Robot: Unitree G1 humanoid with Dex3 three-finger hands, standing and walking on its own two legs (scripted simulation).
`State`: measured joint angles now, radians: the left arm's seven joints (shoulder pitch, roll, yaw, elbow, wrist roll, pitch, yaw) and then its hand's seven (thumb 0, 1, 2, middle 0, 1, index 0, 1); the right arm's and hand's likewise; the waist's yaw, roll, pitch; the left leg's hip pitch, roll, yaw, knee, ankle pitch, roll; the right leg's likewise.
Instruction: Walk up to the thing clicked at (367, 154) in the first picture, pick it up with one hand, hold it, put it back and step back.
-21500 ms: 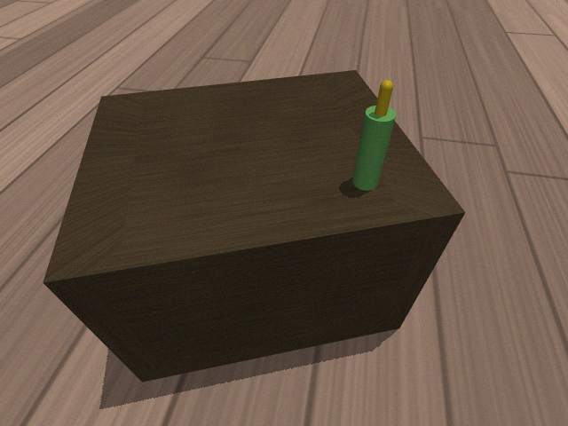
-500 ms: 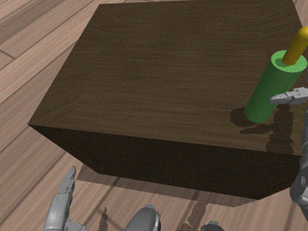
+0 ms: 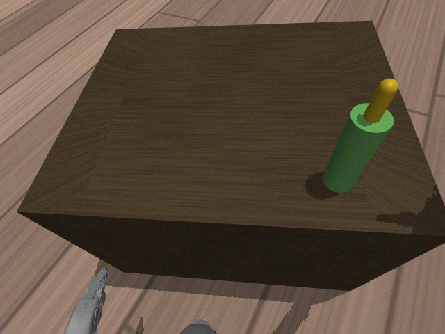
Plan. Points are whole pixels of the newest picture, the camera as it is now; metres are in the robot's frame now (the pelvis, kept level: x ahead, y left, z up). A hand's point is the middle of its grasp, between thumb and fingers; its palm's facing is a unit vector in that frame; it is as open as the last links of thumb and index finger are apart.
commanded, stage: sink last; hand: right
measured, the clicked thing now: (358, 141) +0.47 -0.19 +0.05
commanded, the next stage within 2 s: home in 0.98 s
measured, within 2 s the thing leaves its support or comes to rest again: neither
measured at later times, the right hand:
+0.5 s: hand out of the picture +0.24 -0.28 +0.08, palm faces +0.36 +0.86 -0.36, open 17.6 cm
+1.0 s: hand out of the picture +0.15 -0.27 +0.07, palm faces +0.40 +0.83 -0.39, open 17.6 cm
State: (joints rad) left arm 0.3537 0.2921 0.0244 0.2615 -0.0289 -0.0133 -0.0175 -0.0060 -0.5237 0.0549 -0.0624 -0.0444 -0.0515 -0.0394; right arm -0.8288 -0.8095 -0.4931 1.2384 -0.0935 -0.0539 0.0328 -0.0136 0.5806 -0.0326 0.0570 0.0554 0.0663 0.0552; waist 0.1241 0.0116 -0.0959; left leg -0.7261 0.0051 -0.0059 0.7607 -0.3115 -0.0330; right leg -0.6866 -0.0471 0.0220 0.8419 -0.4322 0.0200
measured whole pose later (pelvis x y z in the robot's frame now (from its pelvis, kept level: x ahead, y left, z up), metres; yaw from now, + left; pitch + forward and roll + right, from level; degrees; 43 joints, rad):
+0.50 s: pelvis +0.02 +0.00 +0.02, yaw -1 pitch +5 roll +1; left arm 0.36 0.26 0.12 0.34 -0.05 0.03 0.06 -0.01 -0.52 0.06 -0.06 -0.04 -0.05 -0.04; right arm 0.33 -0.34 -0.29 -0.07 0.08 0.05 -0.05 -0.01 0.59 -0.04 0.06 0.06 0.07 0.06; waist -0.03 -0.04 -0.08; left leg -0.41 0.02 0.01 0.67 -0.34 -0.04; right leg -0.36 -0.03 0.03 0.71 -0.43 0.02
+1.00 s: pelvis -0.02 +0.02 +0.01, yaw -3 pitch +2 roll +0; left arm 0.41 0.23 0.11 0.33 -0.03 -0.06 0.09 -0.01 -0.51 0.05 -0.06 -0.05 -0.05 -0.04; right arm 0.49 -0.31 -0.31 -0.13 0.06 -0.04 -0.06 -0.02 0.60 -0.05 0.05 0.06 0.06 0.06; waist -0.04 -0.01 -0.04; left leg -0.45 0.03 0.02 0.74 -0.32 -0.01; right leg -0.39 -0.02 0.04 0.75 -0.39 0.04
